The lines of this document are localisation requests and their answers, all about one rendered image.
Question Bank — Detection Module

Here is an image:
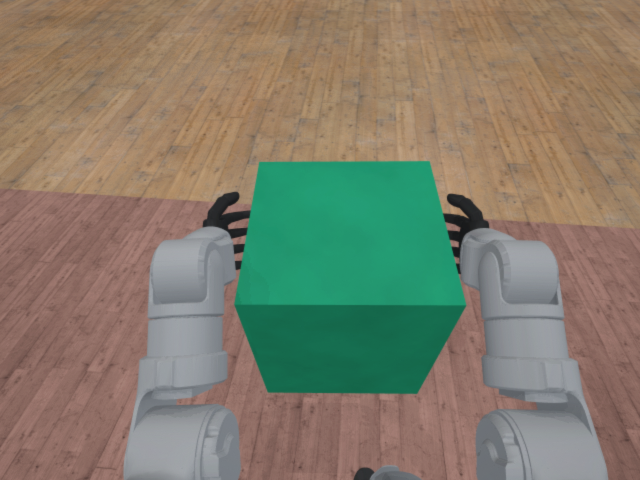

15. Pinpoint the robot right upper arm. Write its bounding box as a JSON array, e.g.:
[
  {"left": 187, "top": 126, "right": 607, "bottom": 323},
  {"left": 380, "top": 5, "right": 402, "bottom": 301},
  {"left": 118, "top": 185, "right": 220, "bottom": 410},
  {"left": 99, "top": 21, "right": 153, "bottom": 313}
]
[{"left": 475, "top": 409, "right": 607, "bottom": 480}]

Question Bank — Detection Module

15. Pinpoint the robot right shin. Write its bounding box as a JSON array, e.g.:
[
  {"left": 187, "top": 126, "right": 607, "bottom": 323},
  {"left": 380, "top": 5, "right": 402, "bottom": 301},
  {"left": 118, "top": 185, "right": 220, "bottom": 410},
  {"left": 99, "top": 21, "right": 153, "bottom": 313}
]
[{"left": 370, "top": 465, "right": 399, "bottom": 479}]

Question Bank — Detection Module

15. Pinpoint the robot right hand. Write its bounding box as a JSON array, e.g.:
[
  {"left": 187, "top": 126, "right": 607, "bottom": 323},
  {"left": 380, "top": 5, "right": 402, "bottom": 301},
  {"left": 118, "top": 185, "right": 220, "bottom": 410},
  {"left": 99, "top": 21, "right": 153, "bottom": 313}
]
[{"left": 443, "top": 194, "right": 489, "bottom": 274}]

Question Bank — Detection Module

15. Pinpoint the robot right forearm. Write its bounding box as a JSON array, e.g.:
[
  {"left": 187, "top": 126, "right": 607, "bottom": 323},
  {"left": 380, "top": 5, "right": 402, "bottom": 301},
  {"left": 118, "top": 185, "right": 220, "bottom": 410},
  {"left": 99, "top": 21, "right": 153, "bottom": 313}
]
[{"left": 460, "top": 228, "right": 608, "bottom": 480}]

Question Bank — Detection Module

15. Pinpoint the robot left hand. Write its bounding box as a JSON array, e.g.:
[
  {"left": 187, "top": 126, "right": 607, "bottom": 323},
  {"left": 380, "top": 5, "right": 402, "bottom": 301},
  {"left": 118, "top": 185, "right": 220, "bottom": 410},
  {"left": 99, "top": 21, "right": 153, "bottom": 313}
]
[{"left": 203, "top": 192, "right": 251, "bottom": 270}]

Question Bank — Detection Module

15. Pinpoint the robot left upper arm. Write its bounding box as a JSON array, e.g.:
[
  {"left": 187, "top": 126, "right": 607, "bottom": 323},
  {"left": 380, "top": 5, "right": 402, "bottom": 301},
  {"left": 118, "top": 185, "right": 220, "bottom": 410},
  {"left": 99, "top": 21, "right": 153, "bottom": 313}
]
[{"left": 125, "top": 404, "right": 241, "bottom": 480}]

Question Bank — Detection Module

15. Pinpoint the carton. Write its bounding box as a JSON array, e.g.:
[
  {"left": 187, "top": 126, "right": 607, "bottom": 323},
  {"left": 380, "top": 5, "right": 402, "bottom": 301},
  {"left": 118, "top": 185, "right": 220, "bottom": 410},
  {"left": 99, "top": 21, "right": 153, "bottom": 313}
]
[{"left": 234, "top": 161, "right": 466, "bottom": 394}]

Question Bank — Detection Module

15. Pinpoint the robot left forearm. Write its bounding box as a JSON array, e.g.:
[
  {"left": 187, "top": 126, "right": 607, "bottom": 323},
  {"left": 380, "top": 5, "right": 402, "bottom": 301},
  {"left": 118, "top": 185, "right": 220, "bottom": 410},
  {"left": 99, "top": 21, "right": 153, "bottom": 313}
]
[{"left": 123, "top": 226, "right": 236, "bottom": 480}]

